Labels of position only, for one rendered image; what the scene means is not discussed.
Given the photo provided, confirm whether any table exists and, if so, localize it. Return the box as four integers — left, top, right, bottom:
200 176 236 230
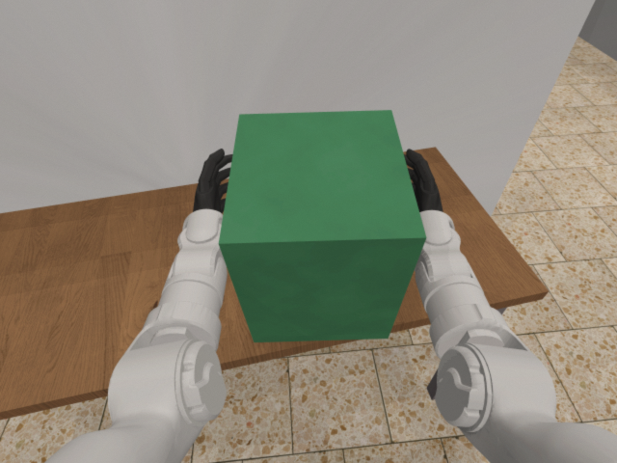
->
0 147 549 420

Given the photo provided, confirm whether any right robot forearm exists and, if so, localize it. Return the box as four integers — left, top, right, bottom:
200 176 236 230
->
415 210 556 413

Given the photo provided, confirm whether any robot left upper arm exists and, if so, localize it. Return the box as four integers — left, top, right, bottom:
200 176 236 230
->
44 339 227 463

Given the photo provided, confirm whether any carton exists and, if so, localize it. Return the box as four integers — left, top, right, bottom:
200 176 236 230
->
219 110 426 342

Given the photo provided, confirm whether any left robot forearm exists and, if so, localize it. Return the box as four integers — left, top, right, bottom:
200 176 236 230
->
108 209 228 419

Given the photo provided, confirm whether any right robot hand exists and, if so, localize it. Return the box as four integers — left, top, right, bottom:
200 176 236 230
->
404 149 443 212

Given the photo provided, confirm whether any left robot hand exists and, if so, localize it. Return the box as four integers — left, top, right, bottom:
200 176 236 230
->
193 149 232 213

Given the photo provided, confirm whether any robot right upper arm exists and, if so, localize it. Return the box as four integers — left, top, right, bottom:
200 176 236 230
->
435 342 617 463

